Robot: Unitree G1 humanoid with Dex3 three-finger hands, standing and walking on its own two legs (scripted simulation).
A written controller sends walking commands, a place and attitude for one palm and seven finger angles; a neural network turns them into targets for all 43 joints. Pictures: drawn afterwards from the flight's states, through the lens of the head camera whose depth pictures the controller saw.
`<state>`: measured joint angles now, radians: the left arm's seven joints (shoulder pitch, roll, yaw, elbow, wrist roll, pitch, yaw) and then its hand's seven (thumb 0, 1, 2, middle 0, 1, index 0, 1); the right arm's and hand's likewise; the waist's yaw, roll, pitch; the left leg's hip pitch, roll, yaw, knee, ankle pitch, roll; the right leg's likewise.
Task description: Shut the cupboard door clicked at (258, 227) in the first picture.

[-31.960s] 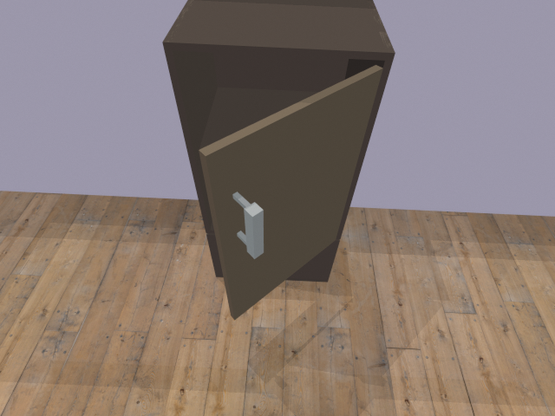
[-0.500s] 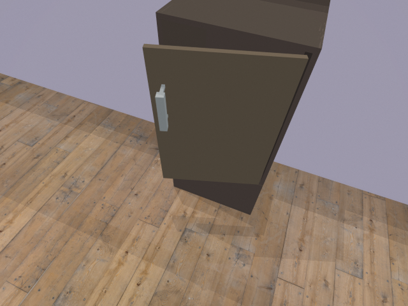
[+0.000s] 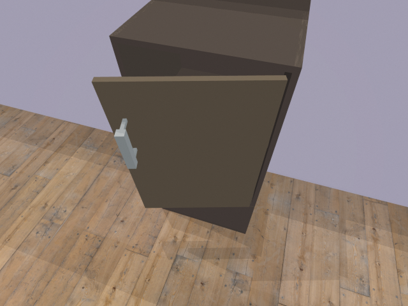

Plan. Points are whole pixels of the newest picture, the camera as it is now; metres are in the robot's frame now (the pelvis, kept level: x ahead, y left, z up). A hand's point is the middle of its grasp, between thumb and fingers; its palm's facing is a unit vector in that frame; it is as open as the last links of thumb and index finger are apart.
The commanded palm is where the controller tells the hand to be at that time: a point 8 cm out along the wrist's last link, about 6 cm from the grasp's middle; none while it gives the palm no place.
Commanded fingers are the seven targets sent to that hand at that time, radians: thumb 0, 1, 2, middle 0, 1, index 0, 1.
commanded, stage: come to a stop and stand still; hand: left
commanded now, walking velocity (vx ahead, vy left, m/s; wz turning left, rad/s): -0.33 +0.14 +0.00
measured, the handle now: (128, 144) +0.49 +0.22 -0.01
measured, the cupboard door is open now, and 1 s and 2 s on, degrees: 19 19 19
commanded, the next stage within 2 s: look again from close up in 1.10 s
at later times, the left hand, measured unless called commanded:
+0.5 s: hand out of the picture +0.07 +0.18 -0.16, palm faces +0.04 -0.96 -0.27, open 7.4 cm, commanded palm none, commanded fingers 0.00 0.90 0.90 -0.20 -0.30 -0.20 -0.30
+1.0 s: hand out of the picture +0.02 +0.18 -0.17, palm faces +0.04 -0.98 -0.17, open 7.3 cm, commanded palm none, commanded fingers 0.00 0.90 0.90 -0.20 -0.30 -0.20 -0.30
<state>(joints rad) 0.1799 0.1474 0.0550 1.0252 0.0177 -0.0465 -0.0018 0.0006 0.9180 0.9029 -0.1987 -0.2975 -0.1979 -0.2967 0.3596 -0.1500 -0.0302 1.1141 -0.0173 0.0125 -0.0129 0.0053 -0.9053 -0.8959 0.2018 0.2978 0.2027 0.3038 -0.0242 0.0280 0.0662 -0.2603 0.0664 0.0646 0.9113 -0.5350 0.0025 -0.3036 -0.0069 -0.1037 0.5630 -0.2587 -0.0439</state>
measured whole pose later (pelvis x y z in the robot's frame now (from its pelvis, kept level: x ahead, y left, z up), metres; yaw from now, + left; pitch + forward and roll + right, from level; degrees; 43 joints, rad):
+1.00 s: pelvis +0.00 +0.00 +0.02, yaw +0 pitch -1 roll +0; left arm 0.24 0.18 0.02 1.12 0.01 0.02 0.02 0.00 0.92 0.90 -0.20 -0.30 -0.20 -0.30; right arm 0.26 -0.15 0.01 1.11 -0.01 0.01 -0.03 0.00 -0.92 -0.90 0.20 0.30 0.20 0.30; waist 0.01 -0.03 0.04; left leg -0.14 -0.01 0.04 0.38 -0.22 0.02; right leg -0.17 -0.01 -0.03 0.39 -0.20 0.00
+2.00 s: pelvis +0.00 -0.02 -0.02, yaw +1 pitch +7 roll +1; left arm 0.38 0.15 0.13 0.18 -0.21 -0.38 -0.07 0.01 0.91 0.90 -0.25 -0.36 -0.25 -0.36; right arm 0.26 -0.23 -0.05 0.75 0.00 -0.30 -0.02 0.01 -0.91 -0.90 0.20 0.30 0.20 0.30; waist -0.03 -0.01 -0.11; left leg -0.52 -0.01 0.02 0.79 -0.39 -0.01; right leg -0.55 -0.03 -0.05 0.82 -0.40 -0.03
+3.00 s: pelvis -0.03 +0.00 -0.08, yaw +1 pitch +14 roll -2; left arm 0.44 0.23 0.13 -0.10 -0.27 -0.38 -0.21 0.02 0.90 0.90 -1.14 -1.33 -1.14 -1.33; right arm 0.23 -0.23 0.02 0.46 0.01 -0.18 -0.05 0.01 -0.90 -0.90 0.20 0.30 0.20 0.30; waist 0.01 0.02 -0.15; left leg -0.88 0.01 -0.03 1.17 -0.53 0.02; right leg -0.86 -0.02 -0.08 1.11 -0.50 -0.01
